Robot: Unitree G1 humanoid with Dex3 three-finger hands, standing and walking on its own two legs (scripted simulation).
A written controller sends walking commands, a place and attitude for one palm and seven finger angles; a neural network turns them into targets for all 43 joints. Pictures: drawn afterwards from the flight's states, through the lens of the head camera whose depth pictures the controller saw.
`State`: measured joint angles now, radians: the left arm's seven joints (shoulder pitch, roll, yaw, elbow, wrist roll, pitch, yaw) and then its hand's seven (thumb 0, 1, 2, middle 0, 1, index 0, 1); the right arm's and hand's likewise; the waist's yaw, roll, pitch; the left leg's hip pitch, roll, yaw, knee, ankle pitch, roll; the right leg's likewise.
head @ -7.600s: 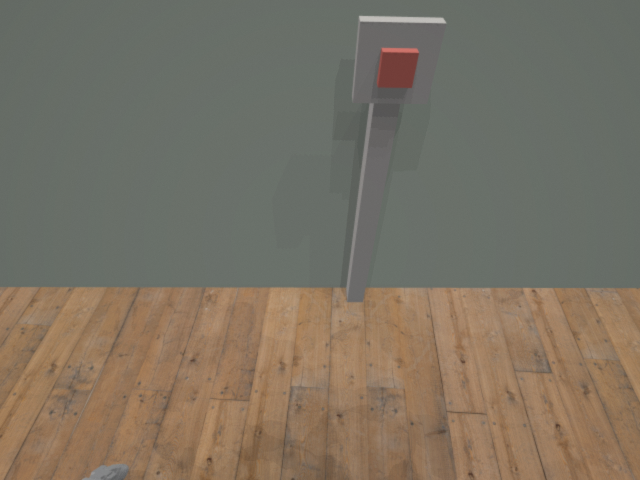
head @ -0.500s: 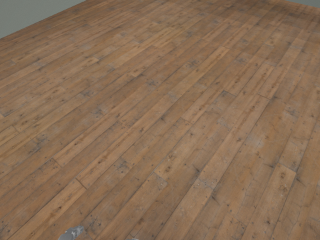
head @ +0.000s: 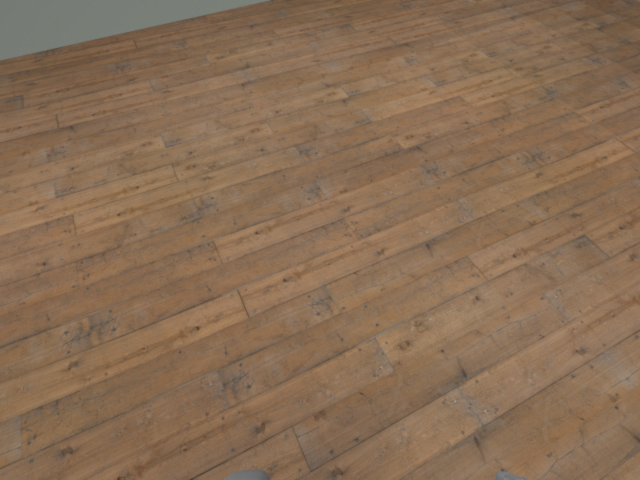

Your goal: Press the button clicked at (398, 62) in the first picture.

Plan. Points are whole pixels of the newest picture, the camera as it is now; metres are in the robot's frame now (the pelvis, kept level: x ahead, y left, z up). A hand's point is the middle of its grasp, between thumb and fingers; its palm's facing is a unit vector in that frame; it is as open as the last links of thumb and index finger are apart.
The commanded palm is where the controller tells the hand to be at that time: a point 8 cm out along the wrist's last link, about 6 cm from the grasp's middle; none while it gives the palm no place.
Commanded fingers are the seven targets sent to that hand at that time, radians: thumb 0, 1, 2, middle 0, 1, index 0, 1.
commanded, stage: turn to face it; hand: left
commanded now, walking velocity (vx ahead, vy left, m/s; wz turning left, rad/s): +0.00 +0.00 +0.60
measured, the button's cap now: out of the picture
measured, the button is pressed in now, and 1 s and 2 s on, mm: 0 0 0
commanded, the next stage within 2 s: none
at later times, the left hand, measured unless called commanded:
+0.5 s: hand out of the picture +0.08 +0.21 -0.14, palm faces +0.26 -0.92 -0.28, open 7.4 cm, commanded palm none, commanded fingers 0.00 0.90 0.90 -0.20 -0.30 -0.20 -0.30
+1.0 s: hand out of the picture -0.13 +0.21 -0.19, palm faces +0.60 -0.76 -0.24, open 7.4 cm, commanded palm none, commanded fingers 0.00 0.90 0.90 -0.20 -0.30 -0.20 -0.30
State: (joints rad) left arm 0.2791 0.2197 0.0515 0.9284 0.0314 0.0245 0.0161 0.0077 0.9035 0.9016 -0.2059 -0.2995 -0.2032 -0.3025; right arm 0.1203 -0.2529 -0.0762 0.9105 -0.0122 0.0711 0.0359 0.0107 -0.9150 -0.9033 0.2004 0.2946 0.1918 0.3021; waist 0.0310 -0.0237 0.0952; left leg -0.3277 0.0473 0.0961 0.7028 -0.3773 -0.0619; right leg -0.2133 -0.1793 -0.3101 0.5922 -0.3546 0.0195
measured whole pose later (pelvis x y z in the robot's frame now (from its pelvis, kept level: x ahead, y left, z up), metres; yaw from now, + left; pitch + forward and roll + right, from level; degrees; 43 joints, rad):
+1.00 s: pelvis -0.03 +0.01 -0.01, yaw +35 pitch +0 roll -1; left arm 0.26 0.28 0.08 0.93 0.02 0.07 0.02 0.01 0.90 0.90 -0.20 -0.30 -0.20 -0.30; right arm 0.12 -0.23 -0.06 0.89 -0.01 0.03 0.03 0.01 -0.91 -0.90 0.20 0.29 0.19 0.30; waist 0.03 -0.07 0.10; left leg -0.32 0.01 0.08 0.67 -0.34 0.05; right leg -0.37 -0.17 -0.15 0.96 -0.54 0.08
